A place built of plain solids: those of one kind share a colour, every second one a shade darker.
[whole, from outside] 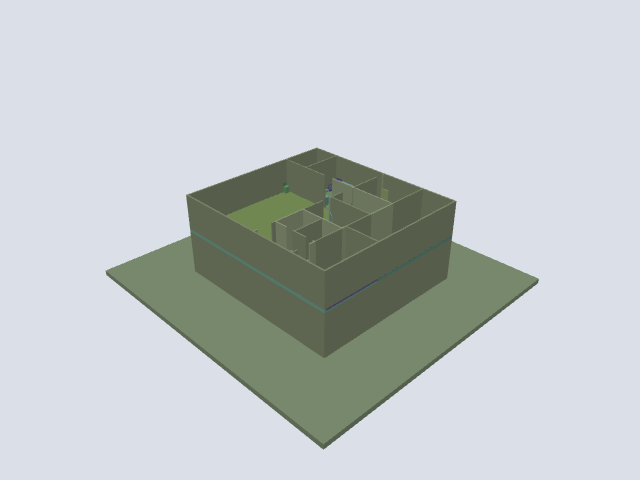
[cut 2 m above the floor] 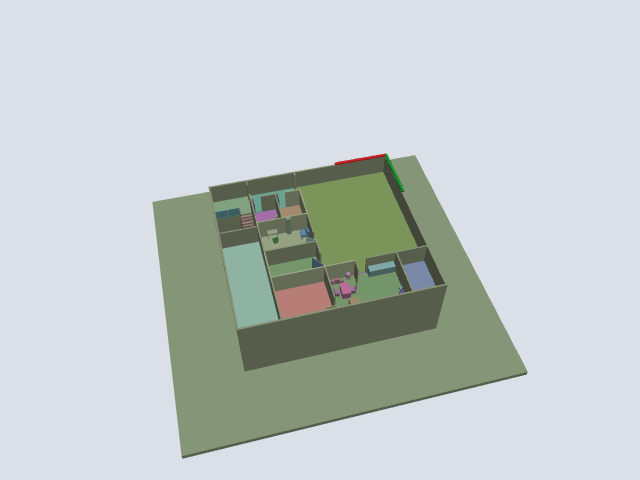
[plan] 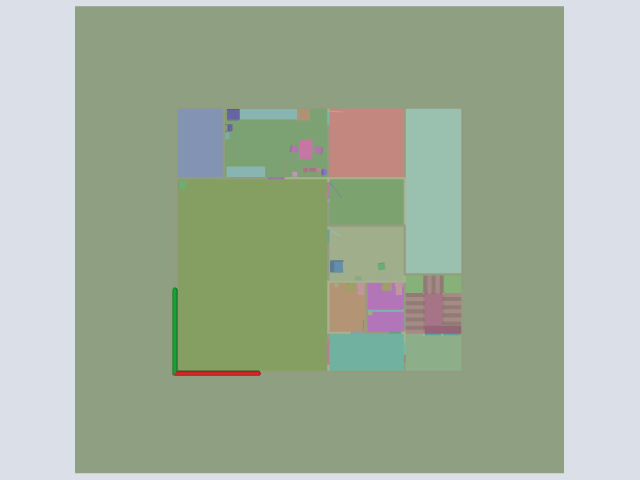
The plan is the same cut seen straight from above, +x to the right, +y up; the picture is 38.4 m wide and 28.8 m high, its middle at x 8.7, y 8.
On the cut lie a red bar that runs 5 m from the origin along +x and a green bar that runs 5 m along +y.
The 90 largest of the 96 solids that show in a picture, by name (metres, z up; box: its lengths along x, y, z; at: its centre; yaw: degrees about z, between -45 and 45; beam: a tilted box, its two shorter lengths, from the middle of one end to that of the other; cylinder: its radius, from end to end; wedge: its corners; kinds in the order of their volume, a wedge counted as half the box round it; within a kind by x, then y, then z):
{
 "under_1": {"box": [29.34, 28.03, 0.5], "at": [8.67, 8.02, -0.33]},
 "wall_1": {"box": [0.16, 11.48, 8.2], "at": [0.08, 5.9, 3.8]},
 "wall_2": {"box": [0.16, 4.1, 8.2], "at": [0.08, 13.82, 3.8]},
 "wall_3": {"box": [5.57, 0.13, 3.39], "at": [2.79, 11.71, 6.21]},
 "wall_4": {"box": [0.13, 4.1, 8.2], "at": [2.94, 13.82, 3.8]},
 "wall_5": {"box": [17.34, 0.16, 8.2], "at": [8.67, 0.08, 3.8]},
 "wall_6": {"box": [17.34, 0.16, 8.2], "at": [8.67, 15.95, 3.8]},
 "wall_7": {"box": [0.13, 0.35, 3.39], "at": [9.21, 2.19, 6.21]},
 "wall_8": {"box": [0.13, 2.93, 3.39], "at": [9.21, 3.96, 6.21]},
 "wall_9": {"box": [0.13, 2.29, 3.39], "at": [9.21, 6.71, 6.21]},
 "wall_10": {"box": [0.13, 0.15, 3.39], "at": [9.21, 8.72, 6.21]},
 "wall_11": {"box": [0.13, 1.35, 3.39], "at": [9.21, 9.61, 6.21]},
 "wall_12": {"box": [0.13, 3.15, 3.39], "at": [9.21, 13.35, 6.21]},
 "wall_13": {"box": [1.43, 0.13, 3.39], "at": [9.85, 2.44, 6.21]},
 "wall_14": {"box": [7.27, 0.13, 3.39], "at": [10.21, 11.71, 6.21]},
 "wall_15": {"box": [0.13, 2.93, 3.39], "at": [11.49, 3.96, 6.21]},
 "wall_16": {"box": [4.71, 0.13, 3.39], "at": [11.49, 5.5, 6.21]},
 "wall_17": {"box": [4.71, 0.13, 3.39], "at": [11.49, 8.87, 6.21]},
 "wall_18": {"box": [1.58, 0.13, 3.39], "at": [12.07, 2.44, 6.21]},
 "wall_19": {"box": [0.13, 0.5, 3.39], "at": [13.79, 2.12, 6.21]},
 "wall_20": {"box": [0.13, 2.93, 3.39], "at": [13.79, 3.96, 6.21]},
 "wall_21": {"box": [0.13, 0.32, 3.39], "at": [13.79, 5.72, 6.21]},
 "wall_22": {"box": [0.13, 2.8, 3.39], "at": [13.79, 7.4, 6.21]},
 "wall_23": {"box": [0.13, 2.71, 3.39], "at": [13.79, 10.29, 6.21]},
 "wall_24": {"box": [0.13, 4.1, 3.39], "at": [13.79, 13.82, 6.21]},
 "wall_25": {"box": [3.62, 0.13, 8.2], "at": [15.53, 5.94, 3.8]},
 "wall_26": {"box": [0.16, 5.72, 8.2], "at": [17.26, 3.02, 3.8]},
 "wall_27": {"box": [0.16, 9.87, 8.2], "at": [17.26, 10.94, 3.8]},
 "members_stair_1": {"box": [1.05, 0.25, 4.64], "at": [14.37, 2.49, 2.02]},
 "members_stair_2": {"box": [1.05, 0.49, 4.47], "at": [14.37, 2.62, 1.94]},
 "members_stair_3": {"box": [1.05, 0.74, 4.3], "at": [14.37, 2.74, 1.85]},
 "members_stair_4": {"box": [1.05, 0.98, 4.12], "at": [14.37, 2.86, 1.76]},
 "members_stair_5": {"box": [1.05, 1.23, 3.95], "at": [14.37, 2.98, 1.67]},
 "members_stair_6": {"box": [1.05, 1.47, 3.78], "at": [14.37, 3.11, 1.59]},
 "members_stair_7": {"box": [1.05, 1.72, 3.6], "at": [14.37, 3.23, 1.5]},
 "members_stair_8": {"box": [1.05, 1.96, 3.43], "at": [14.37, 3.35, 1.41]},
 "members_stair_9": {"box": [1.05, 2.21, 3.25], "at": [14.37, 3.47, 1.33]},
 "members_stair_10": {"box": [1.05, 2.46, 3.08], "at": [14.37, 3.6, 1.24]},
 "members_stair_11": {"box": [0.25, 1.05, 2.73], "at": [15.02, 5.35, 1.07]},
 "members_stair_12": {"box": [0.49, 1.05, 2.56], "at": [15.15, 5.35, 0.98]},
 "members_stair_13": {"box": [0.74, 1.05, 2.39], "at": [15.27, 5.35, 0.89]},
 "members_stair_14": {"box": [0.98, 1.05, 2.21], "at": [15.39, 5.35, 0.81]},
 "members_stair_15": {"box": [1.23, 1.05, 2.04], "at": [15.51, 5.35, 0.72]},
 "members_stair_16": {"box": [1.05, 1.96, 0.47], "at": [16.65, 3.84, -0.06]},
 "members_stair_17": {"box": [1.05, 1.72, 0.65], "at": [16.65, 3.97, 0.02]},
 "members_stair_18": {"box": [1.05, 1.47, 0.82], "at": [16.65, 4.09, 0.11]},
 "members_stair_19": {"box": [1.05, 1.23, 1.0], "at": [16.65, 4.21, 0.2]},
 "members_stair_20": {"box": [1.05, 0.98, 1.17], "at": [16.65, 4.33, 0.28]},
 "members_stair_21": {"box": [1.05, 0.74, 1.34], "at": [16.65, 4.46, 0.37]},
 "members_stair_22": {"box": [1.05, 0.49, 1.52], "at": [16.65, 4.58, 0.46]},
 "members_stair_23": {"box": [1.05, 0.25, 1.69], "at": [16.65, 4.7, 0.55]},
 "upper_floor_social_hall_1": {"box": [8.98, 11.48, 0.16], "at": [4.65, 5.9, 4.44]},
 "floor_gear_room_1": {"box": [4.45, 3.6, 0.5], "at": [11.49, 8.36, -0.25]},
 "members_stair_landing_1": {"box": [1.05, 1.05, 2.91], "at": [14.37, 5.35, 1.15]},
 "members_stair_landing_2": {"box": [1.05, 1.05, 1.86], "at": [16.65, 5.35, 0.63]},
 "upper_floor_records_store_1": {"box": [3.33, 9.87, 0.16], "at": [15.51, 10.94, 4.44]},
 "upper_floor_kitchen_1": {"box": [6.14, 4.1, 0.16], "at": [6.07, 13.82, 4.44]},
 "upper_floor_pantry_1": {"box": [4.45, 4.1, 0.16], "at": [11.49, 13.82, 4.44]},
 "upper_floor_meeting_room_1": {"box": [4.45, 3.24, 0.16], "at": [11.49, 7.18, 4.44]},
 "upper_floor_stack_store_1": {"box": [4.45, 2.71, 0.16], "at": [11.49, 10.29, 4.44]},
 "wall_band_1": {"box": [17.34, 0.16, 0.31], "at": [8.67, 0.08, 4.36]},
 "wall_band_2": {"box": [4.71, 0.13, 0.31], "at": [11.49, 3.75, 4.36]},
 "wall_band_3": {"box": [0.16, 5.72, 0.31], "at": [17.26, 3.02, 4.36]},
 "wall_band_4": {"box": [0.16, 9.87, 0.31], "at": [17.26, 10.94, 4.36]},
 "upper_floor_hose_tower_top_1": {"box": [2.71, 4.1, 0.16], "at": [1.51, 13.82, 4.44]},
 "floor_stair_hall_1": {"box": [1.23, 1.97, 0.5], "at": [15.51, 3.84, -0.25]},
 "floor_stair_hall_2": {"box": [2.28, 0.49, 0.5], "at": [16.04, 2.62, -0.25]},
 "upper_floor_upper_passage_1": {"box": [4.45, 2.21, 0.16], "at": [11.49, 1.26, 4.44]},
 "counter_run_1": {"box": [2.33, 0.61, 0.78], "at": [4.25, 12.09, 5.01]},
 "counter_run_2": {"box": [2.33, 0.64, 0.038], "at": [4.25, 12.1, 5.41]},
 "counter_run_3": {"box": [3.46, 0.64, 0.038], "at": [5.61, 15.54, 5.41]},
 "upper_floor_landing_1": {"box": [3.33, 2.21, 0.16], "at": [15.51, 1.26, 4.44]},
 "upper_floor_men_1": {"box": [2.16, 2.93, 0.16], "at": [12.64, 3.96, 4.44]},
 "upper_floor_women_1": {"box": [2.16, 2.93, 0.16], "at": [10.35, 3.96, 4.44]},
 "fridge_1": {"box": [0.75, 0.7, 1.72], "at": [7.72, 15.51, 5.38]},
 "kitchen_table_1": {"box": [0.71, 1.06, 0.72], "at": [7.85, 13.42, 4.88], "yaw": -2.1},
 "range_flat_1": {"box": [0.76, 0.65, 0.94], "at": [3.5, 15.54, 4.99]},
 "billy_1": {"box": [0.42, 0.28, 2.02], "at": [10.99, 5.71, 5.53]},
 "stacking_chair_1": {"box": [0.42, 0.44, 0.67], "at": [0.43, 11.3, 4.85]},
 "stacking_chair_2": {"box": [0.44, 0.42, 0.46], "at": [12.39, 6.41, 4.75], "yaw": 5.8},
 "members_stair_guard_1": {"box": [2.28, 0.08, 0.93], "at": [16.04, 2.33, 4.98]},
 "wall_foot_1": {"box": [0.16, 5.72, 0.17], "at": [17.26, 3.02, 4.44]},
 "armchair_frame_1": {"box": [0.26, 0.62, 0.41], "at": [9.43, 6.41, 5.13]},
 "armchair_frame_2": {"box": [0.74, 0.63, 0.18], "at": [9.71, 6.41, 4.84]},
 "leaf_stack_store_door_1": {"box": [0.05, 1.21, 1.98], "at": [9.63, 11.0, 5.51], "yaw": 37.0},
 "leaf_kitchen_door_1": {"box": [0.05, 1.01, 1.98], "at": [6.6, 12.27, 5.51], "yaw": -2.0},
 "leaf_pantry_door_1": {"box": [0.8, 0.05, 1.98], "at": [9.67, 15.7, 5.51], "yaw": -3.0},
 "basin_slab_1": {"box": [0.6, 0.47, 0.13], "at": [10.51, 5.18, 5.26]},
 "basin_slab_2": {"box": [0.6, 0.47, 0.13], "at": [12.7, 5.18, 5.26]},
 "small_desk_1": {"box": [0.9, 0.5, 0.13], "at": [12.54, 5.82, 5.2]}
}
